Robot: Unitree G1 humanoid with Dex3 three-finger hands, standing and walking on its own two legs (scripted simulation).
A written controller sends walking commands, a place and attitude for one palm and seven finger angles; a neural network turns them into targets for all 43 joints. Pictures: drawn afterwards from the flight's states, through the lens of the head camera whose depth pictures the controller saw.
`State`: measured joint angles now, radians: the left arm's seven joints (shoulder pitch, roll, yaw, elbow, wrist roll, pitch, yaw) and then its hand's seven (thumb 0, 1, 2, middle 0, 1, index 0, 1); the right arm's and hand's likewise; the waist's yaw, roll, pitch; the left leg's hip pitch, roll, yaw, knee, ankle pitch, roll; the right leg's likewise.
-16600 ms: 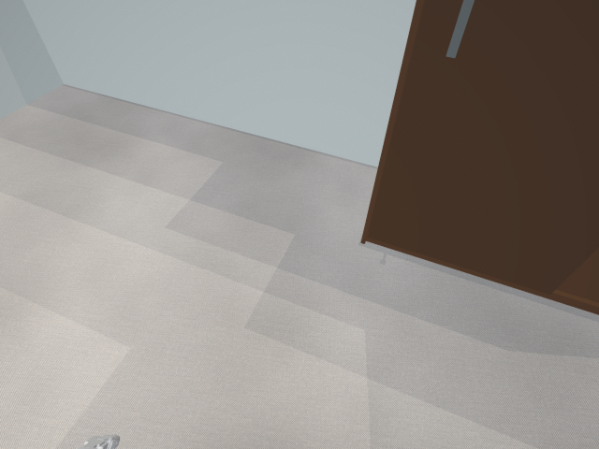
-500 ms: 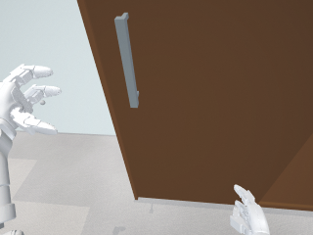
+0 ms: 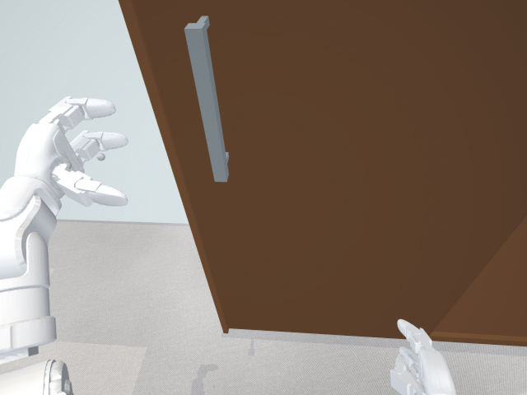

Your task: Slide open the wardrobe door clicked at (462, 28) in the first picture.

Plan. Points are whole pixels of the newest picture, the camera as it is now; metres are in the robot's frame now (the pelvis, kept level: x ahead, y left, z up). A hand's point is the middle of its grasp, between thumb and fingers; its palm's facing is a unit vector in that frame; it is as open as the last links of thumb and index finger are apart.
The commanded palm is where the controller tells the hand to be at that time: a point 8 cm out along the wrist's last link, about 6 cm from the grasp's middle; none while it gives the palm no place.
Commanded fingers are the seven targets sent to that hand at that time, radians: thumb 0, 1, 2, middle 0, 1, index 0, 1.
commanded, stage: move the hooked fingers beside the handle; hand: left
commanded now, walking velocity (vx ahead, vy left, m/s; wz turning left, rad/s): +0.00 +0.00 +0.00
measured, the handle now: (213, 108) +0.48 +0.14 +0.22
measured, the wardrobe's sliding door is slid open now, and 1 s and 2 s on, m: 0.00 0.00 0.00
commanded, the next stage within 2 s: feel for the door with the fingertips in 1.76 s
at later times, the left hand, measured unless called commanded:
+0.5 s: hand (135, 137) +0.38 +0.22 +0.23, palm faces +0.08 -1.00 -0.03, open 14.0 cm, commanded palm +0.35 +0.27 +0.24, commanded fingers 0.00 -0.50 0.30 -0.30 -1.20 -0.30 -1.20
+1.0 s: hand (162, 121) +0.42 +0.20 +0.23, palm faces +0.07 -1.00 -0.02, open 14.0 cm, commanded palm +0.39 +0.25 +0.23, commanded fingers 0.00 -0.50 0.30 -0.30 -1.20 -0.30 -1.20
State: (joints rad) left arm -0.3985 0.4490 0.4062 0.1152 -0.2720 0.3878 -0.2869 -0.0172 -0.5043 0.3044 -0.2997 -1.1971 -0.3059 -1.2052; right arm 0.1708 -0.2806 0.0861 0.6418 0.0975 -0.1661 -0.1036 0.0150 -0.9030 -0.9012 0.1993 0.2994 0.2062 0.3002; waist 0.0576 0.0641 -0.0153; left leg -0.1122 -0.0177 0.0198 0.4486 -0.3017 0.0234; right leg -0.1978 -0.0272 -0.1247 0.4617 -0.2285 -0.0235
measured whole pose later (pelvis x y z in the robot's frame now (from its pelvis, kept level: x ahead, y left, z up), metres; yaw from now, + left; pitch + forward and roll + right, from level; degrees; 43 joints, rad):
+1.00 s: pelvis +0.00 +0.00 +0.00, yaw -2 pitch +1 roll +0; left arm -0.69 0.42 0.32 0.51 -0.20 0.27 -0.18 -0.02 -0.50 0.30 -0.30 -1.20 -0.31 -1.21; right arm 0.24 -0.28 0.06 0.66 0.09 -0.10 -0.09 0.01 -0.90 -0.90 0.20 0.30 0.21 0.30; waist 0.00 0.06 -0.03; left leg -0.14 -0.01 0.04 0.41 -0.28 0.02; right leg -0.23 -0.01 -0.10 0.42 -0.20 -0.03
